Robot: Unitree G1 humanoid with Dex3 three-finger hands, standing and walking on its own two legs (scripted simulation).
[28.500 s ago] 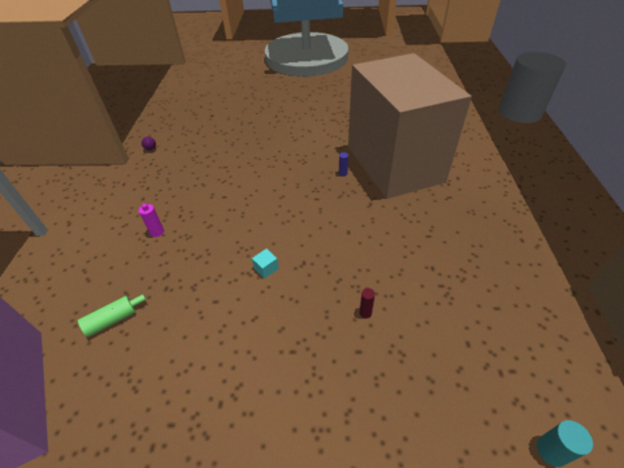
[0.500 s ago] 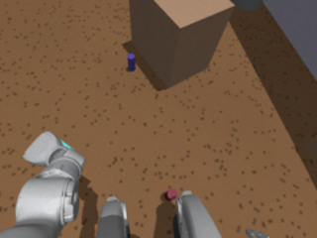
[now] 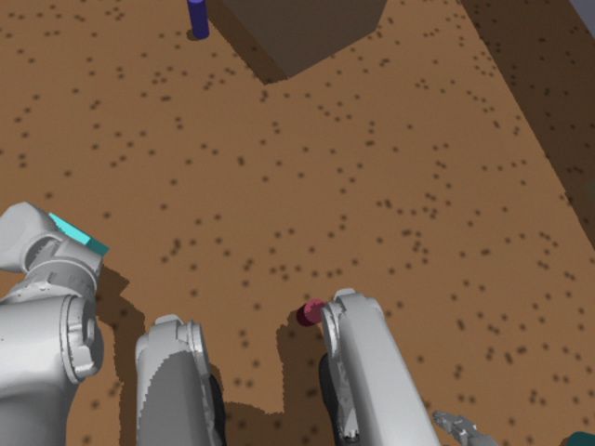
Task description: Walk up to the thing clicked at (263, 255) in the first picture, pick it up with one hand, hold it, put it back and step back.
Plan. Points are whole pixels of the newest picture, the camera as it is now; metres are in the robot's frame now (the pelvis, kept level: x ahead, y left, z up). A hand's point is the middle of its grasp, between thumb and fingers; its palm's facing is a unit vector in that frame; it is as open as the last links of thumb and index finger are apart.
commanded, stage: crouch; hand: left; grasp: from above
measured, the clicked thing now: (64, 251) +0.43 +0.31 -0.18
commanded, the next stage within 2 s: lower in 0.84 s
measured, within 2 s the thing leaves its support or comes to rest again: neither
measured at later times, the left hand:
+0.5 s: hand (69, 262) +0.43 +0.33 -0.22, palm faces -0.20 -0.37 -0.91, open 9.8 cm
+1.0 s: hand (71, 267) +0.43 +0.34 -0.26, palm faces -0.19 -0.38 -0.91, open 9.7 cm
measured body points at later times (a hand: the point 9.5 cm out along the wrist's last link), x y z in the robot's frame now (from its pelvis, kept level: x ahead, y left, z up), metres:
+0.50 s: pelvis +0.00 +0.00 -0.08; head +0.23 +0.03 +0.30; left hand +0.43 +0.34 -0.17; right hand +0.04 -0.27 -0.20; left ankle +0.08 +0.14 -0.40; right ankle +0.09 -0.14 -0.40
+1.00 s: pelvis +0.00 +0.00 -0.11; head +0.23 +0.04 +0.27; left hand +0.43 +0.35 -0.20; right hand +0.03 -0.27 -0.22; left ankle +0.08 +0.14 -0.40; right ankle +0.09 -0.14 -0.40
